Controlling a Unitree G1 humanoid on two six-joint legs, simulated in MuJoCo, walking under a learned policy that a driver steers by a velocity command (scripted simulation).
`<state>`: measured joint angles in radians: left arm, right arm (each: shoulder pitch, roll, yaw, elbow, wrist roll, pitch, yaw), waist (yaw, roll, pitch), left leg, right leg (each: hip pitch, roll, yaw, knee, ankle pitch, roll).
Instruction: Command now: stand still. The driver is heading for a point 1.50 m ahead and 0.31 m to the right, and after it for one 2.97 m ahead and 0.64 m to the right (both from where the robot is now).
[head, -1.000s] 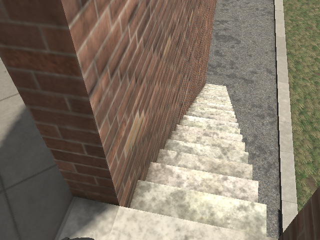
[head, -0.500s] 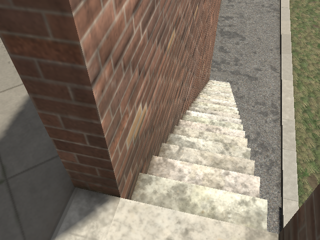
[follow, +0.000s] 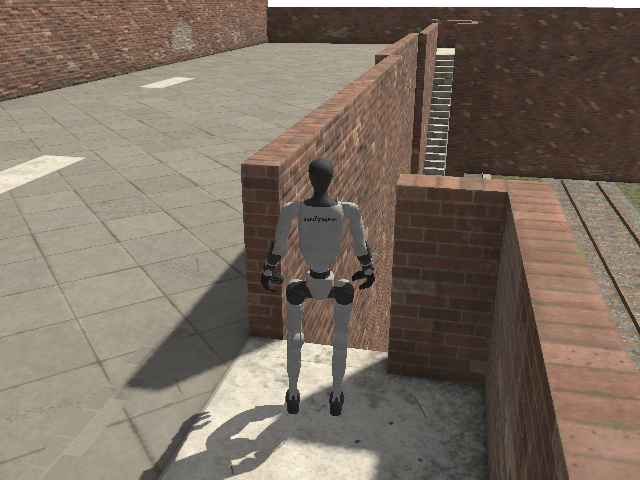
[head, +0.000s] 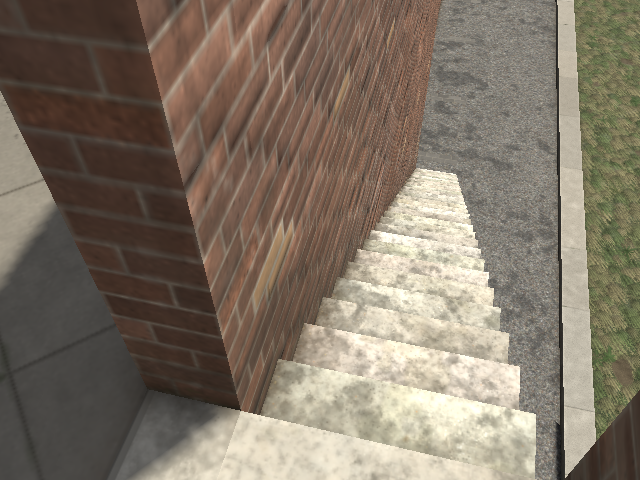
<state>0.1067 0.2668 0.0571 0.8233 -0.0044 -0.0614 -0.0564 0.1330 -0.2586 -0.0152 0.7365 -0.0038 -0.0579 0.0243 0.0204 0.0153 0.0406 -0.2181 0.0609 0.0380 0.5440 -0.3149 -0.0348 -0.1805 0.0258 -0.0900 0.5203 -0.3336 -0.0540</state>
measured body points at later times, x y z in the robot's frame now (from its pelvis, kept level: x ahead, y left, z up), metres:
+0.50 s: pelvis +0.00 +0.00 +0.00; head +0.02 -0.01 +0.45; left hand +0.13 +0.27 -0.11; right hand +0.13 -0.27 -0.11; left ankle -0.02 +0.14 -0.73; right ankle -0.03 -0.08 -0.73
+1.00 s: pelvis +0.00 +0.01 +0.01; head +0.01 +0.00 +0.46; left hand +0.10 +0.28 -0.12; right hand +0.10 -0.27 -0.13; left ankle -0.02 +0.14 -0.73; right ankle -0.03 -0.08 -0.73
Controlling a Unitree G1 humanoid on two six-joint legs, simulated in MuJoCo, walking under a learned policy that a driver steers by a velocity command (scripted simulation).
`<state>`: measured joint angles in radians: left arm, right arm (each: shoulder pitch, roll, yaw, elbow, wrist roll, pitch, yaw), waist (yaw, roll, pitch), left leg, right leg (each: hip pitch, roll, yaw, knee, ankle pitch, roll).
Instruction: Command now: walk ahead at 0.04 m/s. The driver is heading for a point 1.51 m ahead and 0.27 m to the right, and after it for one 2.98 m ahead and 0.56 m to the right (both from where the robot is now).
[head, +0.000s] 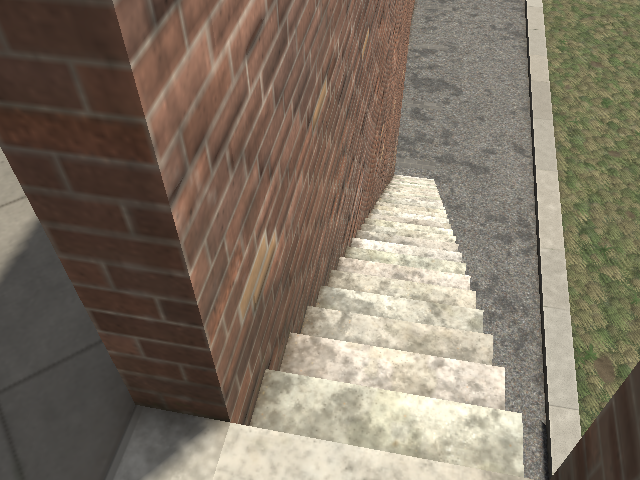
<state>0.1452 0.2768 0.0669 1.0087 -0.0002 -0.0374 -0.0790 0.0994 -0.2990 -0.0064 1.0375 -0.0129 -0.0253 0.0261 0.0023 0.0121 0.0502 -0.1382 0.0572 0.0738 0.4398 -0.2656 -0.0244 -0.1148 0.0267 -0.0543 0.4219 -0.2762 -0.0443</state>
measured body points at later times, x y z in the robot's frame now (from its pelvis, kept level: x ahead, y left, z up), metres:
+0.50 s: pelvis +0.12 +0.04 +0.00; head +0.12 +0.05 +0.45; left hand +0.23 +0.29 -0.14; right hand +0.07 -0.21 -0.14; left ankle +0.00 +0.13 -0.74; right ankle +0.21 -0.14 -0.66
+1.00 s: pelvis +0.34 -0.07 -0.01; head +0.35 -0.04 +0.44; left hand +0.32 +0.19 -0.17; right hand +0.50 -0.31 -0.11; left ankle +0.42 +0.04 -0.70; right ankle +0.37 -0.15 -0.74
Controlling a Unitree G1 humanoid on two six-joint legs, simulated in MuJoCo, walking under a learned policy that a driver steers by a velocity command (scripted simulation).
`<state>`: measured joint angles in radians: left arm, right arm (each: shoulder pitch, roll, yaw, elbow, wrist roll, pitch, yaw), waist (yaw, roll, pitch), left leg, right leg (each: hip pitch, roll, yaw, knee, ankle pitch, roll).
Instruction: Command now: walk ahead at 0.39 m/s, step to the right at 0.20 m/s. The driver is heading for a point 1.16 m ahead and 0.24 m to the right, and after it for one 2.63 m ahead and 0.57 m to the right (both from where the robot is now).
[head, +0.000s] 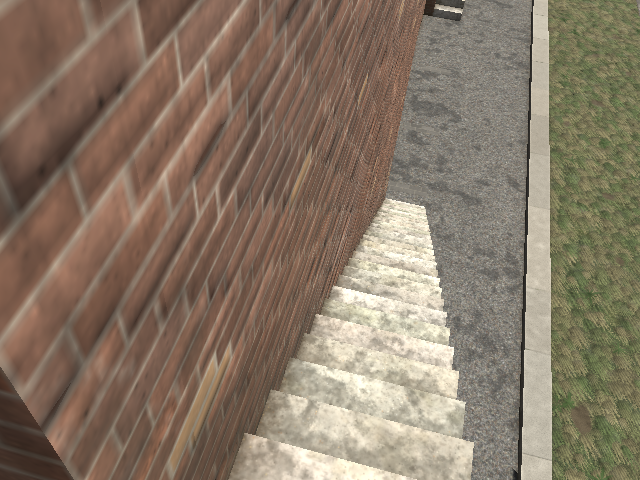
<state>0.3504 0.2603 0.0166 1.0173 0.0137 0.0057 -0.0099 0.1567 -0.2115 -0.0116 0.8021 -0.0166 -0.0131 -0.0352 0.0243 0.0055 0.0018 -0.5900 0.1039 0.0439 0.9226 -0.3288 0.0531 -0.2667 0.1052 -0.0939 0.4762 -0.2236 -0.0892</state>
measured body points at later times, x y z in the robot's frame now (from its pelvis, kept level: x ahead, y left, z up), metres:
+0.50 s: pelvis +0.18 -0.10 -0.03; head +0.21 -0.09 +0.42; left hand +0.38 +0.15 -0.13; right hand +0.13 -0.32 -0.17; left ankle +0.11 +0.09 -0.73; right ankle +0.32 -0.29 -0.74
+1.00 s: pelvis +0.43 -0.17 -0.26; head +0.41 -0.14 +0.19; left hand +0.43 +0.08 -0.42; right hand +0.63 -0.46 -0.31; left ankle +0.62 -0.07 -0.97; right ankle +0.26 -0.28 -0.92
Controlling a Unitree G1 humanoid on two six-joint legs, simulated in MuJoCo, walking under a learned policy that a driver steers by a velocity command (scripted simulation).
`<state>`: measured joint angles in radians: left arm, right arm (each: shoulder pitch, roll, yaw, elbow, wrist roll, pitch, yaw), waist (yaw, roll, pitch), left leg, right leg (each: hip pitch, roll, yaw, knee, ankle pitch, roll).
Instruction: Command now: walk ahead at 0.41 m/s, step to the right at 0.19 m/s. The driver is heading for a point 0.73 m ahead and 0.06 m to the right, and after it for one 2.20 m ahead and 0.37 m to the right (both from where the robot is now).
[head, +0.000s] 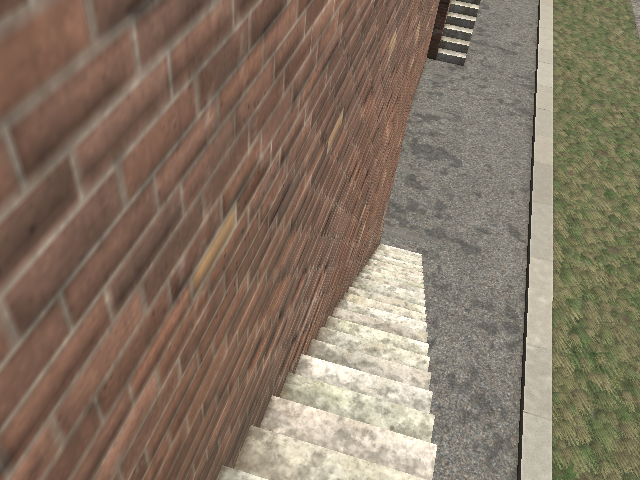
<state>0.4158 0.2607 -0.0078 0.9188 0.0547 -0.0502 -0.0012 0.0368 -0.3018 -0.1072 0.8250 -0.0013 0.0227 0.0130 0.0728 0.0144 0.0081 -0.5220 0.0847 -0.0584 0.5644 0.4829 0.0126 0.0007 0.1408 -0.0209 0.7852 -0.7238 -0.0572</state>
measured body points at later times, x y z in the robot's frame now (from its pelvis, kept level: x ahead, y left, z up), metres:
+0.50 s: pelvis +0.23 -0.01 -0.22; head +0.24 +0.03 +0.23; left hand +0.35 +0.22 -0.38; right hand +0.11 -0.26 -0.34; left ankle +0.14 +0.11 -0.86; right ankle +0.39 -0.19 -0.91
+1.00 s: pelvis +0.43 -0.09 -0.36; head +0.41 -0.09 +0.09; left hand +0.31 +0.14 -0.51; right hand +0.54 -0.34 -0.49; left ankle +0.58 +0.05 -1.01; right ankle +0.34 -0.18 -1.06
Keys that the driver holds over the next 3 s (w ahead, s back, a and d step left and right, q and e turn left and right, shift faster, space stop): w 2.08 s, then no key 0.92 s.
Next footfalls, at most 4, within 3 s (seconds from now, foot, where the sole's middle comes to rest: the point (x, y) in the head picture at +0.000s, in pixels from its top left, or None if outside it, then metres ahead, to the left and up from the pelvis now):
0.10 left None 0.18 0.11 -0.90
0.60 right None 0.38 -0.18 -1.10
1.22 left None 0.66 0.05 -1.29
1.76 right None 0.85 -0.24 -1.49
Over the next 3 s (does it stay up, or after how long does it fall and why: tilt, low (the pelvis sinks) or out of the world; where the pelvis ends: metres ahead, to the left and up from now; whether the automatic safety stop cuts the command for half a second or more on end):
stays up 1.08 -0.15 -0.93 its command is cut before an obstacle from the start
